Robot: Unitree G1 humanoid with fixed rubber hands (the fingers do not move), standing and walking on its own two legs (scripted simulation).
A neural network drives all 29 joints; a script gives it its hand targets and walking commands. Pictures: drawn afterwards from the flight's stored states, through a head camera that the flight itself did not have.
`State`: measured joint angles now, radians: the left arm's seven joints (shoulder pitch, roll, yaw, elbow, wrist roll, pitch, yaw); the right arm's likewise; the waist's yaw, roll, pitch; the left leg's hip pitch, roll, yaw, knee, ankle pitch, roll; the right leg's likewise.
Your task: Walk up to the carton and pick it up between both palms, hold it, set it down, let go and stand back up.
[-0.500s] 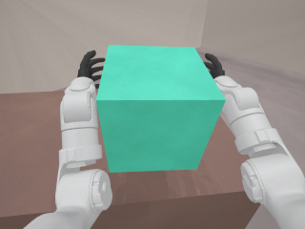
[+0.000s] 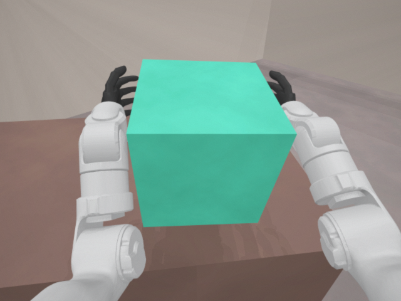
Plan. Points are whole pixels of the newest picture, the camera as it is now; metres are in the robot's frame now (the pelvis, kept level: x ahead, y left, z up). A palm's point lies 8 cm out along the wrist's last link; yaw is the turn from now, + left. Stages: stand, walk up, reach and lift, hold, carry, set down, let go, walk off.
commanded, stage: hold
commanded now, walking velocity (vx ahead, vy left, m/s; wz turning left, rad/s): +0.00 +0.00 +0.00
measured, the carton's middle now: (201, 142) +0.35 +0.00 +0.21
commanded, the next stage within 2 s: set down in 0.06 s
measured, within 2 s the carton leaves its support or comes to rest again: neither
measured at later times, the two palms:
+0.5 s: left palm (103, 95) +0.37 +0.17 +0.31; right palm (272, 100) +0.39 -0.14 +0.28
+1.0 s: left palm (114, 121) +0.37 +0.16 +0.25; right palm (266, 118) +0.41 -0.15 +0.22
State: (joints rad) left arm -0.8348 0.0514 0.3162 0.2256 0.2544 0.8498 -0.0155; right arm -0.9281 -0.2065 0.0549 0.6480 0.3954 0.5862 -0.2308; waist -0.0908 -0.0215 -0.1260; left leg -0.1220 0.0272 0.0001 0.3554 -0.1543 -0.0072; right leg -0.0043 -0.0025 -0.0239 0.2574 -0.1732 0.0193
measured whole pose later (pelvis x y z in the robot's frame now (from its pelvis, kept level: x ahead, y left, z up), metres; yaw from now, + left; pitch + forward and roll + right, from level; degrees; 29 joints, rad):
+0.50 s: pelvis +0.01 -0.01 +0.00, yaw +0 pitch -7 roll +0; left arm -0.92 0.04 0.41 0.36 0.35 0.65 -0.06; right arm -1.01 -0.14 -0.06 0.90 0.22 0.31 -0.12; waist -0.02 -0.02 -0.08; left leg -0.02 0.02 0.01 0.29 -0.13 -0.02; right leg 0.06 0.00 -0.02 0.26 -0.19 0.00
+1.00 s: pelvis +0.01 -0.03 +0.00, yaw +1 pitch -7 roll +0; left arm -0.78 -0.02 0.37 0.21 0.31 0.61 0.00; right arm -0.89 -0.14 0.01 0.83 0.22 0.20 -0.12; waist 0.01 -0.03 -0.01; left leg -0.04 0.05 -0.02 0.31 -0.15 -0.05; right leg 0.04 0.02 -0.04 0.29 -0.21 -0.02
